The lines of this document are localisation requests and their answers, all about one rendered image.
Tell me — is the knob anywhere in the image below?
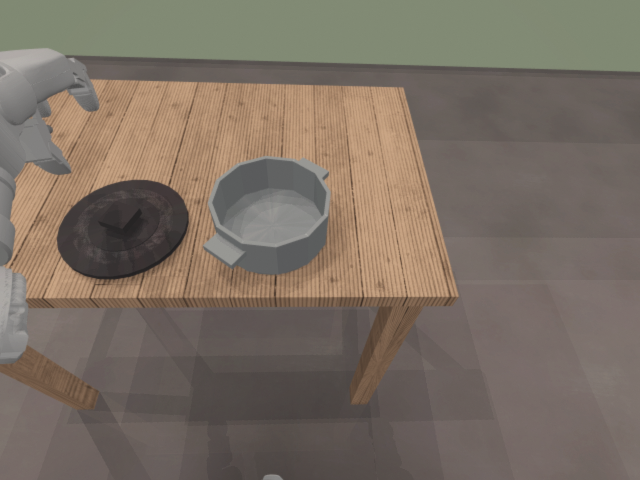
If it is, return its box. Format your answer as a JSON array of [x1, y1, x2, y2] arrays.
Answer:
[[98, 201, 142, 234]]

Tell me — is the robot left hand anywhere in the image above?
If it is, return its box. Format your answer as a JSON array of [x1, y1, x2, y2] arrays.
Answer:
[[0, 48, 99, 175]]

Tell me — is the pot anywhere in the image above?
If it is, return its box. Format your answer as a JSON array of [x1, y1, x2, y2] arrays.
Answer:
[[203, 156, 331, 275]]

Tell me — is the lid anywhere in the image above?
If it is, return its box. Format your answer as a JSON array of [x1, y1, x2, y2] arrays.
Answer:
[[57, 180, 189, 279]]

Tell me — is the table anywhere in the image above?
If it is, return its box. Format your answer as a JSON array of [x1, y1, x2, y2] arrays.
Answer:
[[0, 79, 459, 410]]

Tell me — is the left robot upper arm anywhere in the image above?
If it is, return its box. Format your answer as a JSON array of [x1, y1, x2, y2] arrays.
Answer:
[[0, 266, 29, 364]]

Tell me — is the left robot forearm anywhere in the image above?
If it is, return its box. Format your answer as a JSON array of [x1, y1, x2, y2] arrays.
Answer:
[[0, 62, 37, 266]]

